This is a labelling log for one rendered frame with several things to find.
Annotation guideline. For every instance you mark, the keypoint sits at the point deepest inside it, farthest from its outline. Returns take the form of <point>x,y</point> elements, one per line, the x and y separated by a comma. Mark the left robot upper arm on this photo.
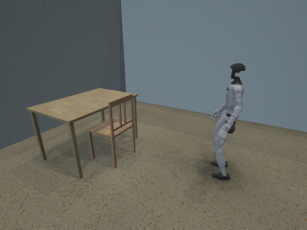
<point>238,91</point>

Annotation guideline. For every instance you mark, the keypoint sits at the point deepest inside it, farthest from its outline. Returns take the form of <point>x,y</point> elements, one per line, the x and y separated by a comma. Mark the table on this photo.
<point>74,108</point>

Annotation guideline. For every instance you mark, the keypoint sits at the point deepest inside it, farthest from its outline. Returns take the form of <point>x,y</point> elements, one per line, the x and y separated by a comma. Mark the right robot thigh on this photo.
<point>218,127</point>

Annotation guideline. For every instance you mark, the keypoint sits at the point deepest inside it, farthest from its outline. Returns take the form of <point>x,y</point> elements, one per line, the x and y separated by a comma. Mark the robot right hand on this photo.
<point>217,113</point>

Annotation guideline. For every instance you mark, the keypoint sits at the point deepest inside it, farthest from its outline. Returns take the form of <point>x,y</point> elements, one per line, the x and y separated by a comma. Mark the robot head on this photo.
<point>237,67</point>

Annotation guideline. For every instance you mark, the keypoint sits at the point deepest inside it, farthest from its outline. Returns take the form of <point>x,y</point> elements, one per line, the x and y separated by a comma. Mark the left robot forearm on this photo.
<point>232,118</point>

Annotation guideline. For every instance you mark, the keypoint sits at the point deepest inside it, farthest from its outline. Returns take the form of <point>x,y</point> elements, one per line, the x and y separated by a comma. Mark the robot left hand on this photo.
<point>221,135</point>

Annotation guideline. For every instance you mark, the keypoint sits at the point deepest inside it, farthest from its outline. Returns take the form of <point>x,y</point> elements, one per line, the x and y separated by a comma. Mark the chair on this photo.
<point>112,128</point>

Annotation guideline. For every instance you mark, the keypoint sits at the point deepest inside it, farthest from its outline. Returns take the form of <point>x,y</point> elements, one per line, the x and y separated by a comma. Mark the right robot forearm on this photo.
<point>223,107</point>

